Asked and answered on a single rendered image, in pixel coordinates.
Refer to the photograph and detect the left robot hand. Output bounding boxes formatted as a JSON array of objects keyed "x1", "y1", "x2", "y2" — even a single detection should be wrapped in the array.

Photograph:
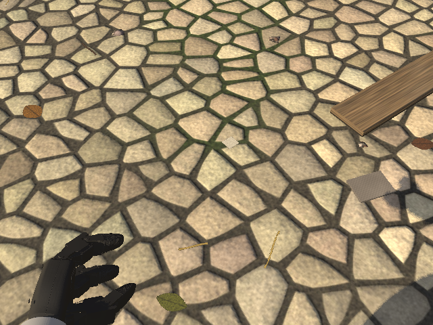
[{"x1": 28, "y1": 232, "x2": 136, "y2": 325}]

